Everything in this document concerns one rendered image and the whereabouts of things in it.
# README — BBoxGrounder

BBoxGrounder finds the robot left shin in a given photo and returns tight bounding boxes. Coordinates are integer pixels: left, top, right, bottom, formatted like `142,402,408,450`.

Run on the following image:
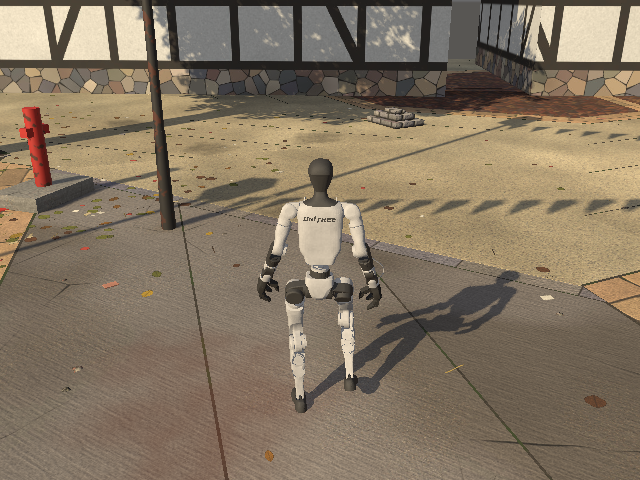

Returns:
289,335,305,400

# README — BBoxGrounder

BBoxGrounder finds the robot left hand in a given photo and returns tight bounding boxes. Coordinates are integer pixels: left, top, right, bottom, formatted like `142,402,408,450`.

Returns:
257,277,279,302

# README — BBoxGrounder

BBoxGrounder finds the left robot thigh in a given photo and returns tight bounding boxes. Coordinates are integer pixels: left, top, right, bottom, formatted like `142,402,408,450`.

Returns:
285,279,307,352

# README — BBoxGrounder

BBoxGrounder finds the robot left forearm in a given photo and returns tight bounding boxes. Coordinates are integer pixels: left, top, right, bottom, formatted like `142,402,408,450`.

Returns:
260,241,281,282

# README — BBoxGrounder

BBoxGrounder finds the robot right upper arm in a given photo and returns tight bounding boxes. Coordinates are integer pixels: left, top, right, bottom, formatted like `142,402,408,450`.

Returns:
341,202,368,258

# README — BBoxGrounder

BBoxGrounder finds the robot left upper arm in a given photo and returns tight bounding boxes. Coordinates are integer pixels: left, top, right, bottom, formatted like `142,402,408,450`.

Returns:
271,201,300,256

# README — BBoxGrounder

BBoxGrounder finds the robot right hand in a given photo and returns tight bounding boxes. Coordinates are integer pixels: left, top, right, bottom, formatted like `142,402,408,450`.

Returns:
359,284,382,310

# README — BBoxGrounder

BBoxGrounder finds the robot right forearm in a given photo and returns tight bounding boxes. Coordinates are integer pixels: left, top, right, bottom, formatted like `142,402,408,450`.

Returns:
358,243,379,288

